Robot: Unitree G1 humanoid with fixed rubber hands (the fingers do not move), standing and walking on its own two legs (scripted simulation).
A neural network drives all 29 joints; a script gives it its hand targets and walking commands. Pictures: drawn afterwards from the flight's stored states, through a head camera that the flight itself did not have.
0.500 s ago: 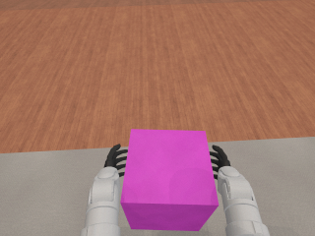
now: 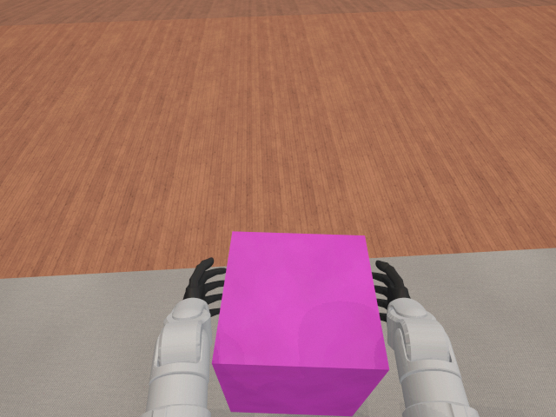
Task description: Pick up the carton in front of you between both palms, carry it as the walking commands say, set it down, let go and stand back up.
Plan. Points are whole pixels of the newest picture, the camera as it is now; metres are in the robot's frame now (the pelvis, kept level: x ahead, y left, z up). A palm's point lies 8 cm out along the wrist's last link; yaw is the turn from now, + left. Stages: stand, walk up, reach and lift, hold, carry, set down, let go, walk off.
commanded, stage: reach and lift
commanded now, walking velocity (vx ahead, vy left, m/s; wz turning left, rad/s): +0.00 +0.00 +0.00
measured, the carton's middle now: (294, 327) +0.30 +0.00 -0.04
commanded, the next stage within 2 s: hold in 0.16 s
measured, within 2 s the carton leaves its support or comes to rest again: neither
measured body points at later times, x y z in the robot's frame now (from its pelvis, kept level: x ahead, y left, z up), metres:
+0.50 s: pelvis -0.01 +0.00 +0.00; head -0.06 +0.00 +0.45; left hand +0.30 +0.15 +0.05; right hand +0.29 -0.15 +0.04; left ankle +0.01 +0.13 -0.75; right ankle +0.00 -0.13 -0.75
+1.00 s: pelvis +0.01 +0.01 -0.01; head -0.04 +0.01 +0.44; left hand +0.31 +0.16 +0.05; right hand +0.31 -0.15 +0.05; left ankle +0.01 +0.14 -0.74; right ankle +0.00 -0.13 -0.74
